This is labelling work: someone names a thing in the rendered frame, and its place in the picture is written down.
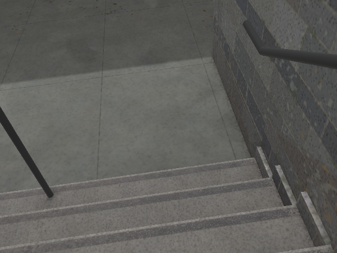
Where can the stairs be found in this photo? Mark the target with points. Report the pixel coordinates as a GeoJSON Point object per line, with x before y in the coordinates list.
{"type": "Point", "coordinates": [223, 207]}

